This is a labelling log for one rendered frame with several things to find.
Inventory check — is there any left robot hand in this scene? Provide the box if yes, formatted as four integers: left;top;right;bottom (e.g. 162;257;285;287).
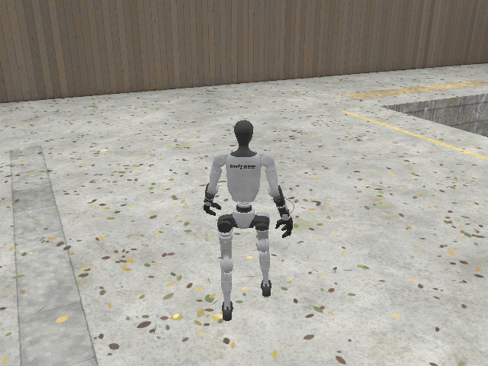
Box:
204;202;221;216

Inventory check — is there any robot head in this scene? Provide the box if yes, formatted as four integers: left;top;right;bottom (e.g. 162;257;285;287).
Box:
230;120;257;157

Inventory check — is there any left robot upper arm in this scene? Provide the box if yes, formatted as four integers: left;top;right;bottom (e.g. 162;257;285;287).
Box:
207;153;228;194

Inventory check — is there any robot right forearm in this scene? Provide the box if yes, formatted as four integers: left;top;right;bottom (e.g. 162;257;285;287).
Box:
273;185;291;220

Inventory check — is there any left robot thigh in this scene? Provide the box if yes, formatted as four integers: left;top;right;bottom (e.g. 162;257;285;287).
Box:
217;213;233;273

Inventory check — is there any robot left forearm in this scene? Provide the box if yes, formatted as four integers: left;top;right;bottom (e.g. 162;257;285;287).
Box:
204;183;215;206

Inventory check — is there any right robot upper arm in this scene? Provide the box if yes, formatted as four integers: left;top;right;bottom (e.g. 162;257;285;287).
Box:
259;153;280;197

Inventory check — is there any right robot hand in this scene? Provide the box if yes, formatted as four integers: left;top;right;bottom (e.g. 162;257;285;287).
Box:
275;218;293;238

